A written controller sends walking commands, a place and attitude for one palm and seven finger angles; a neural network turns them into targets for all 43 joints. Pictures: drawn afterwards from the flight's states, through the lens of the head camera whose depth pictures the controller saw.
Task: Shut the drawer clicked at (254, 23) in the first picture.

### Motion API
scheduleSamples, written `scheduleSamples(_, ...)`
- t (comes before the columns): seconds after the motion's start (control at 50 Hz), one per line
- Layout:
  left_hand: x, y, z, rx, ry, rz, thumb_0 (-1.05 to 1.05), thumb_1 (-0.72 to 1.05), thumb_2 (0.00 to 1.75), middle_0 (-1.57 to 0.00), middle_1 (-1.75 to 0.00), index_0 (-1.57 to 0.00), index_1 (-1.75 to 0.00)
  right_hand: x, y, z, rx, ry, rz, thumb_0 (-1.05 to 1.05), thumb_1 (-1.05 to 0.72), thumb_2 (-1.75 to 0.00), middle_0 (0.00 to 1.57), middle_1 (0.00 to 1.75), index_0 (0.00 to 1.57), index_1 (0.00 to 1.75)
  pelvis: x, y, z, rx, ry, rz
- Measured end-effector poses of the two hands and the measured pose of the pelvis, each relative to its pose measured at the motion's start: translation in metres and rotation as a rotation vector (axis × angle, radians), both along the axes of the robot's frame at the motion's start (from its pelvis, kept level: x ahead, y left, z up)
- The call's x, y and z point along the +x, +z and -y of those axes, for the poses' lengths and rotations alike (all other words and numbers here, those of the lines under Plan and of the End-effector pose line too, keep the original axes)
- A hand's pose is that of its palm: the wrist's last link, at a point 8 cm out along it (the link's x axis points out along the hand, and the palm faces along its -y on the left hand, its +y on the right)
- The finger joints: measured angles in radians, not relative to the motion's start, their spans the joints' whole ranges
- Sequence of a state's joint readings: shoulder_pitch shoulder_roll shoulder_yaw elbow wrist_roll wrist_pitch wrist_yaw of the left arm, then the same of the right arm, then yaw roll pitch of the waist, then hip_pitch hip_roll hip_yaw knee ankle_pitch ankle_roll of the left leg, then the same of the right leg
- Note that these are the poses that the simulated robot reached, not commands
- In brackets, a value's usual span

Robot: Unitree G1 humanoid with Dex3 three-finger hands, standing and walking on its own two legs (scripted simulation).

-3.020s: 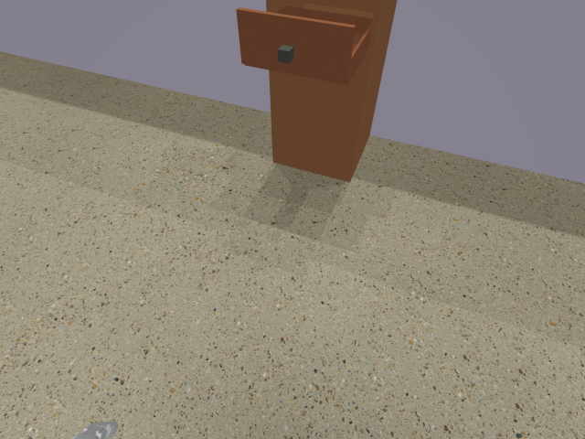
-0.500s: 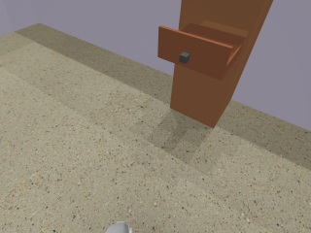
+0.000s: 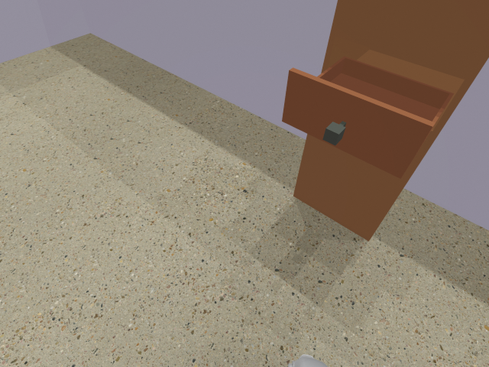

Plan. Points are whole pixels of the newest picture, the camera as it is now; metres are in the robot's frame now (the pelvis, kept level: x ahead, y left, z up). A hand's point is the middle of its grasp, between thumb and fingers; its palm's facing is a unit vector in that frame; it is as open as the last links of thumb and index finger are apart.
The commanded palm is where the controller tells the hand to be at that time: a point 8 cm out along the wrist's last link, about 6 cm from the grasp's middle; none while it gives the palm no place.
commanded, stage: turn to face it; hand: left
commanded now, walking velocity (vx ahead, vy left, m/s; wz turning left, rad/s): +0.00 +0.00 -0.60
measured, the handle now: (337, 130) +0.70 -0.21 -0.02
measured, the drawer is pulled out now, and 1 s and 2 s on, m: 0.28 0.28 0.28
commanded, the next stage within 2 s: take the last steps up to it in 0.94 s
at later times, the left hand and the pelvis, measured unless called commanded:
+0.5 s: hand (172, 354) +0.18 +0.15 -0.17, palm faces -0.13 -0.97 -0.22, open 7.4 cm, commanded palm none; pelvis +0.09 -0.03 +0.00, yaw -13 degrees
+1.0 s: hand (188, 308) +0.26 +0.13 -0.17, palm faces -0.46 -0.86 -0.23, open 7.4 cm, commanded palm none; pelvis +0.09 +0.00 -0.01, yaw -28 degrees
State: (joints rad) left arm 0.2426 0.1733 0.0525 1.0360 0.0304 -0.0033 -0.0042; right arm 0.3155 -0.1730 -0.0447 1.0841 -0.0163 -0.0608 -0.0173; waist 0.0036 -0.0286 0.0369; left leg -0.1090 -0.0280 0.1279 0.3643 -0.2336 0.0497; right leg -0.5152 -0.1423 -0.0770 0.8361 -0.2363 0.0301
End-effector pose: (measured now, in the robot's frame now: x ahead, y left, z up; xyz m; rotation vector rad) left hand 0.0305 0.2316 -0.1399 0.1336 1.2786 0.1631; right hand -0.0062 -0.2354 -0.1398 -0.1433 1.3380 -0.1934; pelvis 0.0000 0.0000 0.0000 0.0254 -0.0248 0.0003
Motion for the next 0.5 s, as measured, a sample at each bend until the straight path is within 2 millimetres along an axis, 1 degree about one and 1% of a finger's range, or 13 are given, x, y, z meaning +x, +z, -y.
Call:
scheduleSamples(0.06, 0.044, 0.004, 0.008, 0.024, -0.038, 0.036, 0.01, 0.93, 0.90, -0.20, -0.30, -0.20, -0.30, -0.005, -0.009, 0.005, 0.025, -0.037, -0.065, 0.00, -0.92, -0.90, 0.20, 0.30, 0.20, 0.30, 0.022, -0.003, 0.012, 0.008, -0.016, 0.005)
scheduleSamples(0.1, 0.071, 0.003, 0.017, 0.040, -0.070, 0.055, 0.01, 0.93, 0.90, -0.20, -0.30, -0.20, -0.30, -0.005, -0.018, 0.011, 0.043, -0.065, -0.099, 0.00, -0.92, -0.90, 0.20, 0.30, 0.20, 0.30, 0.038, -0.009, 0.022, 0.011, -0.037, 0.011)
scheduleSamples(0.12, 0.083, 0.000, 0.021, 0.049, -0.087, 0.068, 0.01, 0.93, 0.90, -0.20, -0.30, -0.20, -0.30, -0.004, -0.024, 0.014, 0.052, -0.078, -0.110, 0.00, -0.91, -0.90, 0.20, 0.30, 0.20, 0.30, 0.046, -0.014, 0.028, 0.014, -0.044, 0.013)
scheduleSamples(0.16, 0.101, -0.002, 0.031, 0.057, -0.106, 0.082, 0.01, 0.92, 0.90, -0.20, -0.30, -0.20, -0.30, 0.003, -0.033, 0.021, 0.062, -0.097, -0.128, 0.01, -0.91, -0.90, 0.20, 0.30, 0.20, 0.30, 0.055, -0.020, 0.036, -0.002, -0.059, 0.014)
scheduleSamples(0.22, 0.114, 0.002, 0.043, 0.052, -0.113, 0.076, 0.01, 0.92, 0.90, -0.20, -0.30, -0.20, -0.30, 0.025, -0.031, 0.030, 0.058, -0.111, -0.110, 0.01, -0.91, -0.90, 0.20, 0.30, 0.20, 0.30, 0.064, -0.015, 0.042, -0.006, -0.080, 0.010)
scheduleSamples(0.26, 0.118, 0.005, 0.050, 0.047, -0.117, 0.058, 0.01, 0.91, 0.90, -0.20, -0.30, -0.20, -0.30, 0.046, -0.026, 0.036, 0.051, -0.114, -0.068, 0.01, -0.91, -0.90, 0.20, 0.30, 0.20, 0.30, 0.069, -0.011, 0.045, -0.005, -0.095, 0.002)
scheduleSamples(0.3, 0.122, 0.008, 0.051, 0.052, -0.122, 0.044, 0.01, 0.92, 0.90, -0.21, -0.30, -0.20, -0.30, 0.067, -0.021, 0.041, 0.042, -0.118, -0.016, 0.01, -0.91, -0.90, 0.20, 0.30, 0.20, 0.30, 0.073, -0.007, 0.047, -0.001, -0.113, -0.008)
scheduleSamples(0.4, 0.133, 0.009, 0.047, 0.045, -0.154, 0.022, 0.01, 0.92, 0.90, -0.21, -0.30, -0.20, -0.30, 0.114, -0.008, 0.050, 0.013, -0.127, 0.110, 0.01, -0.91, -0.90, 0.20, 0.30, 0.20, 0.30, 0.080, -0.003, 0.043, 0.003, -0.167, -0.023)
scheduleSamples(0.44, 0.138, 0.009, 0.043, 0.041, -0.165, 0.020, 0.01, 0.92, 0.90, -0.21, -0.30, -0.20, -0.30, 0.127, -0.003, 0.051, -0.002, -0.131, 0.151, 0.01, -0.91, -0.90, 0.20, 0.30, 0.20, 0.30, 0.083, -0.003, 0.039, 0.002, -0.189, -0.027)
scheduleSamples(0.5, 0.146, 0.006, 0.033, 0.033, -0.181, 0.020, 0.01, 0.91, 0.90, -0.21, -0.30, -0.20, -0.30, 0.142, 0.005, 0.049, -0.030, -0.140, 0.197, 0.01, -0.91, -0.90, 0.20, 0.30, 0.20, 0.30, 0.088, -0.004, 0.030, -0.002, -0.225, -0.031)
